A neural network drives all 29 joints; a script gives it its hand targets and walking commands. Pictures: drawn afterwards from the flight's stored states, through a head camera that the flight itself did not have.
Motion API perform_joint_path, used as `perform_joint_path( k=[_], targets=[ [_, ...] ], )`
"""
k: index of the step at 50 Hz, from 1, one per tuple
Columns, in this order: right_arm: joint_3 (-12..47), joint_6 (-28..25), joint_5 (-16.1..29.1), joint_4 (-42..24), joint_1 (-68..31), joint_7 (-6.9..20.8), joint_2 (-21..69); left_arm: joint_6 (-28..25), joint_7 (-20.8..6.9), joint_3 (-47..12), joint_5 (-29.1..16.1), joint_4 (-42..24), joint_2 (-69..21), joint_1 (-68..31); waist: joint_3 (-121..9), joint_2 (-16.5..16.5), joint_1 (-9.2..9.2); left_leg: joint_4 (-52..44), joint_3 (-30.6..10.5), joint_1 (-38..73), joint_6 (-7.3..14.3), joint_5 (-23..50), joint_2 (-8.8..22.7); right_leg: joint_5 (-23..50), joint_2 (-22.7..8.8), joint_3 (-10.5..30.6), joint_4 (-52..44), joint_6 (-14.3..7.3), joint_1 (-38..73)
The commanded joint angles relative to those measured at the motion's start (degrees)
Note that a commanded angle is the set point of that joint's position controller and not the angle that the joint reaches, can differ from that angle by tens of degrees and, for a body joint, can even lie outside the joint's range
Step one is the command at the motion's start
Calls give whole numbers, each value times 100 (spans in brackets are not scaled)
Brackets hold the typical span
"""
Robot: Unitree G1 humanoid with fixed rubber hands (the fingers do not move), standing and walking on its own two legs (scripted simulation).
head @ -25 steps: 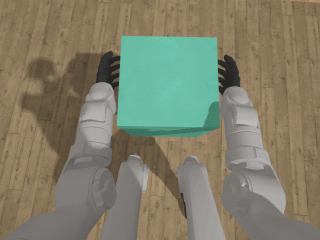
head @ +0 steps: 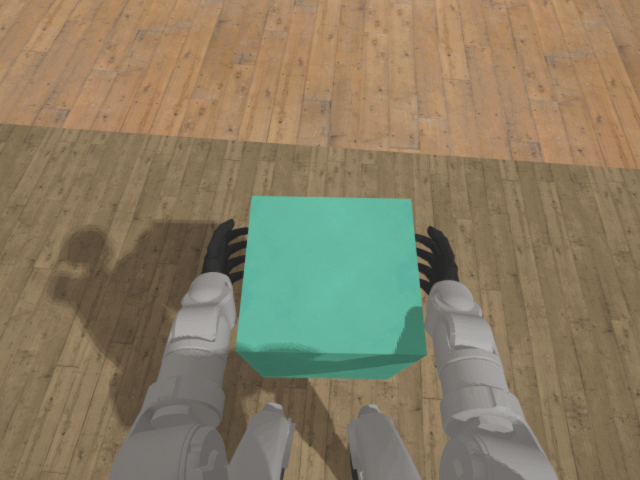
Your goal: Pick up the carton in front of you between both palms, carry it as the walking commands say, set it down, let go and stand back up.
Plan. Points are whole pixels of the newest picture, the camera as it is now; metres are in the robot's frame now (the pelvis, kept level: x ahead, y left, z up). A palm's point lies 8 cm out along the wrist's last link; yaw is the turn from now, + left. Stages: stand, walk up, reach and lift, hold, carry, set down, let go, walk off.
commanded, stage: reach and lift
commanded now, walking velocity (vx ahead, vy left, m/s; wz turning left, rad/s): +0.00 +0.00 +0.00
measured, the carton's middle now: (328, 298) +0.37 +0.00 -0.11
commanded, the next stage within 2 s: hold in 1.56 s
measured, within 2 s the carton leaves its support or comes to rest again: neither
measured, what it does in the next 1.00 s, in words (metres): rises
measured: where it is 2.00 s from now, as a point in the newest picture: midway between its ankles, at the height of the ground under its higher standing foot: outside the picture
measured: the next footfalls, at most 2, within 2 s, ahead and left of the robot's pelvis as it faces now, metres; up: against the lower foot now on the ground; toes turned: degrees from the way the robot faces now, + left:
none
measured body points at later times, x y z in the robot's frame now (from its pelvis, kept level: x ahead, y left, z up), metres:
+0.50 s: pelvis +0.04 +0.00 +0.11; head +0.04 +0.00 +0.56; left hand +0.35 +0.15 +0.11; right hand +0.35 -0.15 +0.10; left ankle +0.05 +0.13 -0.62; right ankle +0.05 -0.13 -0.62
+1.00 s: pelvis +0.03 +0.00 +0.12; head +0.00 +0.00 +0.57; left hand +0.34 +0.15 +0.14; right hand +0.34 -0.15 +0.14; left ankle +0.05 +0.13 -0.62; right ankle +0.05 -0.13 -0.62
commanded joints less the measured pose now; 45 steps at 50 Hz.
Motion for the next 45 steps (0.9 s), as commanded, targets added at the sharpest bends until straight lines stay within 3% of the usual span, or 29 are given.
perform_joint_path(
  k=[1,12,22,27,34,45],
  targets=[
    [3242,-81,623,8,-2860,1319,6074,-79,-1316,-3241,-591,89,-6072,-2783,-3234,-54,-9,-1282,472,2424,127,1496,-324,1536,308,-461,-1281,-104,2656],
    [3590,108,598,-382,-1700,1379,6056,129,-1390,-3618,-592,-356,-6043,-1625,-2313,-36,3,-2728,240,4238,145,2451,-155,2472,160,-220,-2702,-127,4349],
    [3952,918,747,-1125,-1025,1537,6069,952,-1571,-3990,-729,-1051,-6057,-910,-1208,-25,9,-4014,217,5752,110,3014,-23,2982,45,-209,-3984,-106,5839],
    [3965,1423,737,-1490,-877,1595,5947,1450,-1630,-4005,-753,-1456,-5906,-787,-427,-6,11,-4550,222,6169,112,2762,25,2728,7,-214,-4527,-117,6250],
    [3386,1746,470,-1249,-1280,1713,5822,1774,-1755,-3406,-484,-1204,-5773,-1188,462,-14,4,-4840,317,6037,176,1549,71,1520,-26,-294,-4811,-178,6161],
    [3475,1714,540,-1331,-1973,1796,6052,1744,-1840,-3461,-542,-1281,-5969,-1887,-123,-25,15,-4802,356,6272,193,1495,58,1486,-45,-332,-4756,-161,6380]
  ],
)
